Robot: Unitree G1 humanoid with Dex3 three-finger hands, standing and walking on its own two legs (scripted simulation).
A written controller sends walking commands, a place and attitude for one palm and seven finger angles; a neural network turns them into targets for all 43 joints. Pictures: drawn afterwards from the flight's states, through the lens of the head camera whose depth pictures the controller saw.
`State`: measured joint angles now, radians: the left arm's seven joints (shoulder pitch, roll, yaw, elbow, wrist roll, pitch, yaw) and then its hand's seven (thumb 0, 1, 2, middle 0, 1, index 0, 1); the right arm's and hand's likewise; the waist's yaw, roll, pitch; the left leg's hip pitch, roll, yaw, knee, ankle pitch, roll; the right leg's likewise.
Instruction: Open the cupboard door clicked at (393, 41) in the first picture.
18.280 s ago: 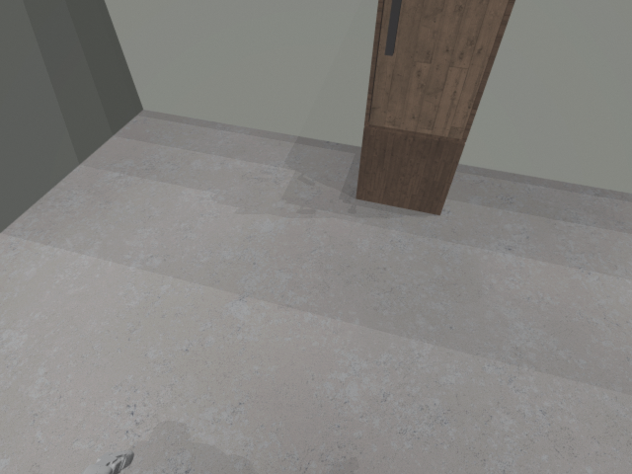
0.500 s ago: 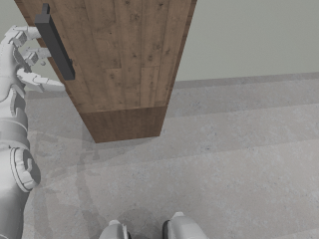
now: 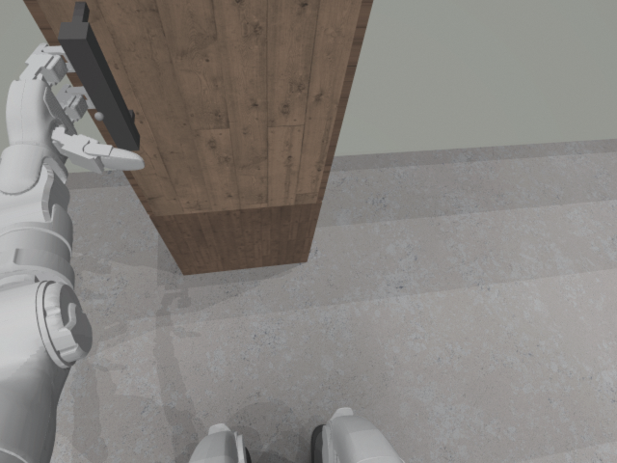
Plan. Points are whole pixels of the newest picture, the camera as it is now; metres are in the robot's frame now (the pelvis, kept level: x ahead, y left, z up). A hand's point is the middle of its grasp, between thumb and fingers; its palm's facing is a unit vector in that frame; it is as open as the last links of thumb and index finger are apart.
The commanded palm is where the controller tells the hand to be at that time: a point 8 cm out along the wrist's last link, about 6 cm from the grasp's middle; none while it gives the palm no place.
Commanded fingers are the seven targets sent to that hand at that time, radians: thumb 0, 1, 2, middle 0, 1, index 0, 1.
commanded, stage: slide the fingers in behind the handle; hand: left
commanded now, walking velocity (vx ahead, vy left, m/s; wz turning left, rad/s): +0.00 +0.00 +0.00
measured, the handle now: (108, 84) +0.58 +0.20 +0.09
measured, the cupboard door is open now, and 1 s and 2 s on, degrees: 0 0 7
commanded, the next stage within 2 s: close the thumb around the handle in 0.74 s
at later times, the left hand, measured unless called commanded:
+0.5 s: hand (117, 112) +0.53 +0.19 +0.09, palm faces +0.03 -1.00 -0.02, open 13.8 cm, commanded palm +0.51 +0.23 +0.09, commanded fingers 0.00 -0.50 0.30 -0.30 -1.20 -0.30 -1.20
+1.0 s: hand (124, 112) +0.53 +0.18 +0.09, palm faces +0.04 -1.00 -0.01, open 13.3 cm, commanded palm +0.50 +0.23 +0.09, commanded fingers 0.00 0.00 0.52 -0.34 -1.25 -0.34 -1.25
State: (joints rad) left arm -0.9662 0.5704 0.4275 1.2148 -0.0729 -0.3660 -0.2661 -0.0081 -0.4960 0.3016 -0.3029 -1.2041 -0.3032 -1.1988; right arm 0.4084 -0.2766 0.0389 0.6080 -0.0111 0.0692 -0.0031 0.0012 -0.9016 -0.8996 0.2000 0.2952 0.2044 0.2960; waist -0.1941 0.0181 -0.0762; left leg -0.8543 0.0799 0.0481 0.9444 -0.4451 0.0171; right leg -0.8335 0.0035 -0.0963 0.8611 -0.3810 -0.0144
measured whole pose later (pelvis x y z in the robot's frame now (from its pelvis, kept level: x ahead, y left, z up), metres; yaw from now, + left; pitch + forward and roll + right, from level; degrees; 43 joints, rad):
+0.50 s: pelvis +0.00 +0.01 +0.00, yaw +0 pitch +21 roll -3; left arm -0.97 0.52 0.40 1.20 -0.06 -0.38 -0.19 -0.01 -0.50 0.30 -0.30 -1.21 -0.32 -1.22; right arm 0.44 -0.26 0.03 0.63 -0.03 0.06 0.02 0.00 -0.90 -0.90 0.20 0.30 0.20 0.30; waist -0.19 0.03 -0.09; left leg -0.87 0.07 0.05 0.95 -0.45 0.02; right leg -0.85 0.00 -0.09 0.87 -0.39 -0.01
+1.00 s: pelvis +0.00 +0.00 +0.00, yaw +0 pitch +20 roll -3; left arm -0.98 0.50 0.39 1.21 -0.07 -0.38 -0.18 -0.01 -0.39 0.35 -0.31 -1.22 -0.31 -1.21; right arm 0.42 -0.27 0.03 0.63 -0.02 0.06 0.01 0.00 -0.90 -0.90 0.20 0.30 0.20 0.30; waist -0.19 0.03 -0.08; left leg -0.85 0.07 0.05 0.94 -0.45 0.02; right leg -0.83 0.00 -0.09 0.87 -0.39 -0.01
